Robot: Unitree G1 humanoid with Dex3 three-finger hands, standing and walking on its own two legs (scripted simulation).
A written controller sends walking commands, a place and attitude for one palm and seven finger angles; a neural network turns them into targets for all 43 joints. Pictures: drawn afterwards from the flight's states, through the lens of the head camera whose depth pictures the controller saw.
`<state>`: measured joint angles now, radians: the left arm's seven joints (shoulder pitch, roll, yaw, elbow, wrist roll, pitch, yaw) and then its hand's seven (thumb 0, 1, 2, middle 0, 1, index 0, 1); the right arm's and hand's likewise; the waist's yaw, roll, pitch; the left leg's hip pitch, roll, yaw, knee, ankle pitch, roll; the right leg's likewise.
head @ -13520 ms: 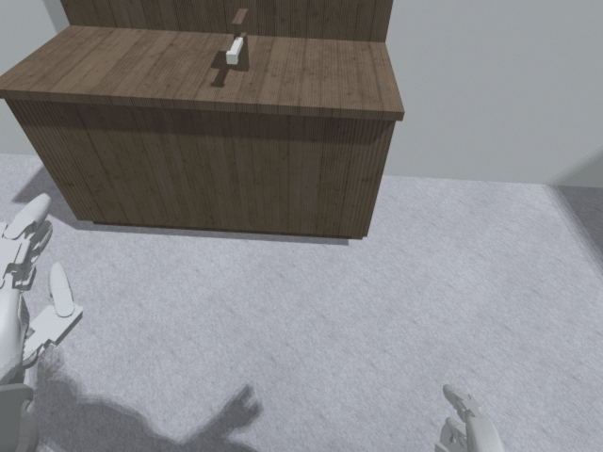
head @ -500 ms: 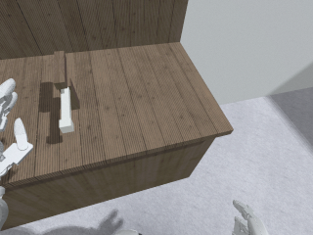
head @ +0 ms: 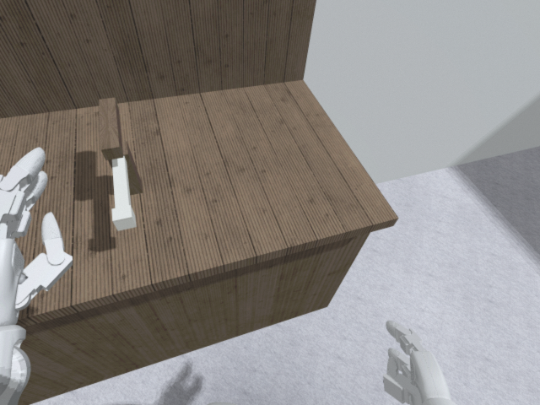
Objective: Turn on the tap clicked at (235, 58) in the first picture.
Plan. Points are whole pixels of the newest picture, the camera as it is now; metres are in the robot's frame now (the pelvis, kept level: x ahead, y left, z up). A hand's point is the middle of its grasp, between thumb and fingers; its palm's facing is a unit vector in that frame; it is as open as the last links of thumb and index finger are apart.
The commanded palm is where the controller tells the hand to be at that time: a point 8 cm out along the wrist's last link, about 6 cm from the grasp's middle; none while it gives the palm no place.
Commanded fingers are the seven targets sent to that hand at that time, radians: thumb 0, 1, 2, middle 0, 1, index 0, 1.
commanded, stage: come to a stop and stand still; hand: left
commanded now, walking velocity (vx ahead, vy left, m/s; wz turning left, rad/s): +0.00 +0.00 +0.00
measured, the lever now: (124, 218) +0.35 +0.28 +0.03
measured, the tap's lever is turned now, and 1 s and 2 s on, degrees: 0 0 0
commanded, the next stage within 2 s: look again from close up in 0.28 s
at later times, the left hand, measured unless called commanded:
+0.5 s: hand (93, 246) +0.24 +0.23 +0.15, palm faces +0.32 -0.86 -0.39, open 7.4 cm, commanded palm +0.19 +0.27 +0.18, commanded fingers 0.00 0.90 0.90 -0.20 -0.30 -0.20 -0.30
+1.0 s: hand (84, 209) +0.27 +0.25 +0.17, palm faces +0.40 -0.80 -0.46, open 7.4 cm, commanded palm +0.20 +0.26 +0.18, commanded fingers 0.00 0.90 0.90 -0.20 -0.30 -0.20 -0.30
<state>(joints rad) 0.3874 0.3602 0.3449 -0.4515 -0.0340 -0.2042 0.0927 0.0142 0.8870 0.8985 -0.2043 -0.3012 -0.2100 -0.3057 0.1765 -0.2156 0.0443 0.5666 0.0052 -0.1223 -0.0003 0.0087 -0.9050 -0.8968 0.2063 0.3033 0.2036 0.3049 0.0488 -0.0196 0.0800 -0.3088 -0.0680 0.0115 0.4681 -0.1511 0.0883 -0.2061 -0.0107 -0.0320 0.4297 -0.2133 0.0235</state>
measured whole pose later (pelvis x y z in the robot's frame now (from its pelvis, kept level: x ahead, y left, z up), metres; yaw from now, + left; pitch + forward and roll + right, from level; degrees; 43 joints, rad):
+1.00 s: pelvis +0.03 -0.02 +0.00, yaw +0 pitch +1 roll -2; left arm 0.28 0.44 0.39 -0.40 0.02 -0.23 0.05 0.02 0.88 0.90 -0.21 -0.30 -0.21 -0.31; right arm 0.19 -0.20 0.02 0.54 0.00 -0.14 -0.03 0.01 -0.91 -0.90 0.20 0.30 0.20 0.30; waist 0.06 -0.03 0.04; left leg -0.30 -0.04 0.00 0.50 -0.21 0.07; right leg -0.17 0.02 -0.04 0.40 -0.25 0.01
